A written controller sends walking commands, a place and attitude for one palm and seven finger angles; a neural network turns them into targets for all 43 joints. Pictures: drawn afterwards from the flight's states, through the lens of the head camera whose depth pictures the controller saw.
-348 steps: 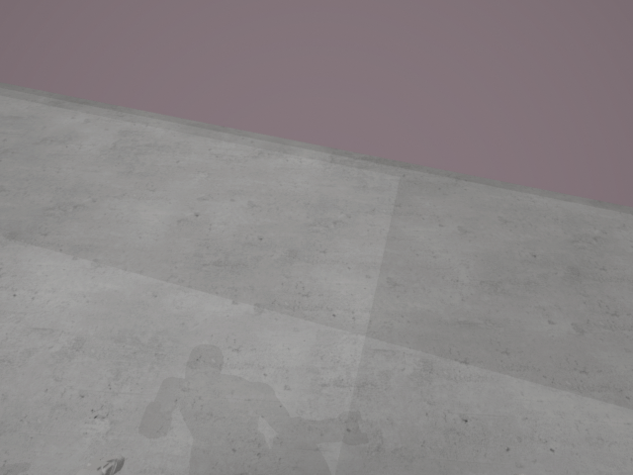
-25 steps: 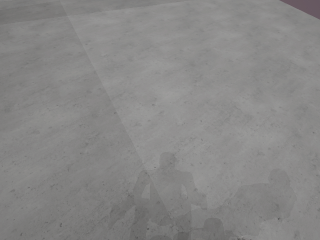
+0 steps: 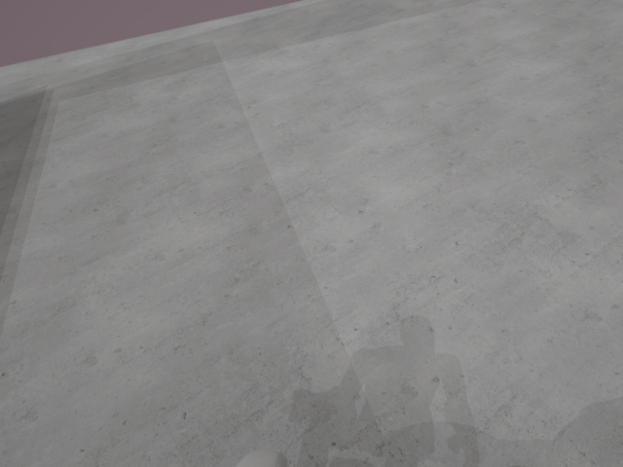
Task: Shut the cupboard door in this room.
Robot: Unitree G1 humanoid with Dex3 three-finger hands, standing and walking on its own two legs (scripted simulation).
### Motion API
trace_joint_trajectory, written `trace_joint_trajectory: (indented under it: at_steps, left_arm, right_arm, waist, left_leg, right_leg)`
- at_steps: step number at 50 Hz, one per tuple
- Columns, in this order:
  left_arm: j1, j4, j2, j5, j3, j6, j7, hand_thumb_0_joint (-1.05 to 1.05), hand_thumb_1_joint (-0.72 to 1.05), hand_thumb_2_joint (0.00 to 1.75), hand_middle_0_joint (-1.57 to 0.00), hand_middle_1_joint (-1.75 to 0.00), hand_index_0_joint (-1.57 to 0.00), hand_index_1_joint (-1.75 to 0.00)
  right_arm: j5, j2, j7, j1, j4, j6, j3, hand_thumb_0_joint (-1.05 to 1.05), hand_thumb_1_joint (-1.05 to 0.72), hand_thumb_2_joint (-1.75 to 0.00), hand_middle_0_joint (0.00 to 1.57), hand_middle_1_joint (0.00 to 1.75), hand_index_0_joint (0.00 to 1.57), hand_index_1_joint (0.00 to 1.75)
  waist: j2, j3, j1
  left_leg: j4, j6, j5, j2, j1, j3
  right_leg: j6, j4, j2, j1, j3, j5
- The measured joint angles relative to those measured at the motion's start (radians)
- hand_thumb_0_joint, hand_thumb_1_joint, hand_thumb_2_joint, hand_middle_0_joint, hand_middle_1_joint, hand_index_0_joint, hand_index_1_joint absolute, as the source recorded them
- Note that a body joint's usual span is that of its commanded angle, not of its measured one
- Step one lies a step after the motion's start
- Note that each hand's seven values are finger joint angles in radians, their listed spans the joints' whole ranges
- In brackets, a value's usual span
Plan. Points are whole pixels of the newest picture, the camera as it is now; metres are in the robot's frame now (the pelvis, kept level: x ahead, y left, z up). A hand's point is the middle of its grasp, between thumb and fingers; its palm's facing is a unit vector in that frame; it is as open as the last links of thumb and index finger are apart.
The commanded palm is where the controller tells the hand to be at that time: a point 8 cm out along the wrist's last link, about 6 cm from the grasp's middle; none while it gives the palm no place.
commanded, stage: turn or walk to find it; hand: left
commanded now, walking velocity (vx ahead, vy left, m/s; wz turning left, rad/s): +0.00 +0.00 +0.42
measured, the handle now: out of the picture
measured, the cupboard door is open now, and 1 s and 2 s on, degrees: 87 87 87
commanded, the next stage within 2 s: none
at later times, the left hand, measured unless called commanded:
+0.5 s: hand out of the picture -0.07 +0.27 -0.19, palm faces +0.29 -0.93 -0.23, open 7.4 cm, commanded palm none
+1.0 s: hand out of the picture -0.03 +0.22 -0.14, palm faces +0.40 -0.87 -0.28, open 7.4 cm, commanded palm none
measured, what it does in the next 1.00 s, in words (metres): steps on the spot, turning left: left foot, then right foot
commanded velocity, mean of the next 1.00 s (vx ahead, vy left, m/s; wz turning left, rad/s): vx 0.00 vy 0.00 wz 0.42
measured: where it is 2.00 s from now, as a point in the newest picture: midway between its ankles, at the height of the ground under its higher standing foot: outside the picture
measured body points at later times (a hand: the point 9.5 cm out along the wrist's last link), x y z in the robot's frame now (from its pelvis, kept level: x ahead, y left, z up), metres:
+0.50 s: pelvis -0.04 +0.06 +0.00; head -0.03 +0.09 +0.44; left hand -0.09 +0.32 -0.17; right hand +0.11 -0.16 -0.13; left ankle -0.07 +0.14 -0.74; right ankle -0.02 -0.09 -0.68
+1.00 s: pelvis -0.06 +0.00 +0.00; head -0.03 -0.03 +0.44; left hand -0.05 +0.26 -0.12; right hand +0.04 -0.23 -0.17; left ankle -0.09 +0.13 -0.70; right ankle -0.02 -0.09 -0.74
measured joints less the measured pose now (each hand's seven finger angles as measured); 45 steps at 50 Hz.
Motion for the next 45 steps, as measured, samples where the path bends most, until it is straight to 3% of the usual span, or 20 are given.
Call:
trace_joint_trajectory:
  at_steps: [4,8,15,18,20,22,25,29,37,42,45]
  left_arm:
    - [0.02,0.012,-0.007,0.0,-0.002,-0.007,0.002,0.01,0.9,0.9,-0.21,-0.3,-0.2,-0.3]
    - [0.038,0.026,-0.001,0.005,0.004,-0.012,0.006,0.01,0.92,0.9,-0.21,-0.3,-0.2,-0.3]
    - [0.064,0.059,0.039,0.017,0.017,-0.001,0.001,0.01,0.91,0.9,-0.21,-0.3,-0.2,-0.3]
    - [0.078,0.075,0.064,0.012,0.027,0.009,-0.001,0.01,0.91,0.9,-0.21,-0.3,-0.2,-0.3]
    - [0.079,0.087,0.089,0.004,0.036,0.03,0.0,0.01,0.91,0.9,-0.21,-0.3,-0.2,-0.3]
    - [0.08,0.096,0.103,0.005,0.041,0.054,0.002,0.01,0.91,0.9,-0.2,-0.3,-0.2,-0.3]
    - [0.067,0.103,0.108,0.007,0.045,0.064,-0.006,0.01,0.91,0.9,-0.2,-0.3,-0.2,-0.29]
    - [0.038,0.086,0.108,0.004,0.043,0.047,-0.011,0.01,0.91,0.9,-0.2,-0.3,-0.2,-0.29]
    - [-0.027,0.05,0.094,-0.001,0.037,0.045,-0.002,0.01,0.91,0.9,-0.2,-0.3,-0.2,-0.29]
    - [-0.07,0.022,0.069,-0.008,0.028,0.037,0.0,0.01,0.91,0.9,-0.2,-0.3,-0.2,-0.29]
    - [-0.078,0.003,0.054,-0.011,0.02,0.02,-0.002,0.01,0.91,0.9,-0.2,-0.3,-0.2,-0.29]
  right_arm:
    - [0.0,-0.001,0.001,0.014,0.017,0.003,0.0,0.0,-0.91,-0.89,0.19,0.3,0.2,0.29]
    - [0.001,0.004,-0.001,0.003,0.031,0.01,0.005,0.0,-0.91,-0.9,0.19,0.3,0.2,0.29]
    - [0.014,0.024,-0.004,-0.072,0.009,-0.006,0.025,0.0,-0.91,-0.9,0.19,0.3,0.2,0.29]
    - [0.017,0.03,-0.004,-0.101,-0.02,-0.029,0.034,0.0,-0.91,-0.9,0.19,0.3,0.2,0.29]
    - [0.012,0.049,-0.004,-0.12,-0.03,-0.046,0.038,0.0,-0.91,-0.9,0.19,0.3,0.2,0.29]
    - [0.007,0.063,-0.006,-0.126,-0.04,-0.054,0.049,0.0,-0.91,-0.89,0.19,0.3,0.2,0.29]
    - [0.006,0.073,-0.018,-0.12,-0.046,-0.058,0.06,0.0,-0.91,-0.89,0.2,0.3,0.2,0.29]
    - [0.011,0.081,-0.024,-0.108,-0.043,-0.066,0.068,0.0,-0.91,-0.89,0.2,0.3,0.21,0.29]
    - [0.006,0.085,-0.023,-0.055,-0.034,-0.062,0.058,0.0,-0.91,-0.89,0.2,0.3,0.21,0.3]
    - [-0.001,0.069,-0.02,-0.02,-0.021,-0.046,0.044,0.0,-0.91,-0.89,0.2,0.3,0.21,0.29]
    - [0.001,0.057,-0.018,0.0,-0.013,-0.036,0.035,0.0,-0.91,-0.89,0.2,0.3,0.21,0.29]
  waist:
    - [-0.011,0.001,0.004]
    - [-0.026,0.007,0.021]
    - [-0.069,0.025,0.061]
    - [-0.083,0.021,0.066]
    - [-0.12,0.024,0.07]
    - [-0.128,0.016,0.075]
    - [-0.114,0.001,0.068]
    - [-0.103,-0.001,0.064]
    - [-0.085,-0.001,0.028]
    - [-0.055,0.006,-0.003]
    - [-0.042,0.003,-0.008]
  left_leg:
    - [0.024,-0.024,0.033,0.038,0.013,0.003]
    - [-0.059,-0.034,-0.008,0.062,0.057,0.018]
    - [-0.363,-0.016,-0.104,0.066,0.175,0.1]
    - [-0.557,0.002,0.003,0.058,0.252,0.13]
    - [-0.558,0.045,0.02,0.031,0.249,0.138]
    - [-0.561,0.079,0.01,0.027,0.255,0.137]
    - [-0.625,0.092,0.045,0.022,0.276,0.115]
    - [-0.709,0.103,0.104,0.003,0.301,0.088]
    - [-0.741,0.102,0.147,-0.027,0.29,0.038]
    - [-0.71,0.081,0.154,-0.033,0.246,-0.005]
    - [-0.669,0.058,0.149,-0.043,0.205,-0.027]
  right_leg:
    - [-0.005,-0.027,-0.011,0.011,-0.042,0.014]
    - [-0.003,-0.026,-0.025,0.005,-0.078,0.016]
    - [0.023,0.033,-0.071,-0.034,-0.125,0.005]
    - [0.048,0.1,-0.095,-0.066,-0.146,-0.018]
    - [0.076,0.208,-0.108,-0.113,-0.088,-0.114]
    - [0.09,0.356,-0.078,-0.168,-0.01,-0.206]
    - [0.106,0.515,-0.046,-0.224,0.056,-0.169]
    - [0.127,0.587,-0.035,-0.253,0.108,-0.1]
    - [0.144,0.481,-0.017,-0.21,0.138,-0.126]
    - [0.126,0.284,0.017,-0.137,0.133,-0.156]
    - [0.112,0.1,0.033,-0.062,0.123,-0.062]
